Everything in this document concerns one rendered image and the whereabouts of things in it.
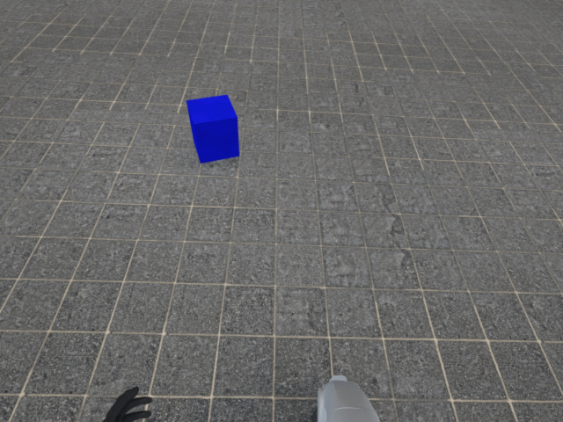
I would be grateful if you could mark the left robot hand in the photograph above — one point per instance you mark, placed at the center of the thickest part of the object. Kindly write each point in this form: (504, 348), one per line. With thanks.
(126, 402)

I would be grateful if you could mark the carton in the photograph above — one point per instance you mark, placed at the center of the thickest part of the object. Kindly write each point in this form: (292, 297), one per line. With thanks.
(214, 125)

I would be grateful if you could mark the right robot thigh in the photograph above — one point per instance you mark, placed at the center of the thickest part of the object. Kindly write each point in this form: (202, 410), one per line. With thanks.
(341, 401)

